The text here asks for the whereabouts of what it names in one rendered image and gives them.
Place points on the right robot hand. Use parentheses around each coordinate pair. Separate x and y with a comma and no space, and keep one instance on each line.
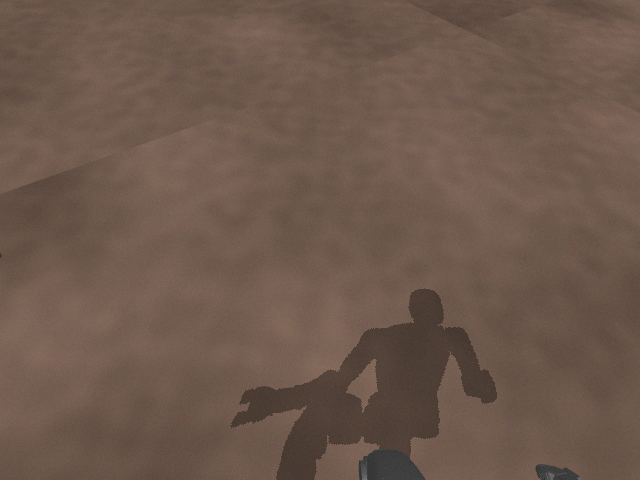
(547,472)

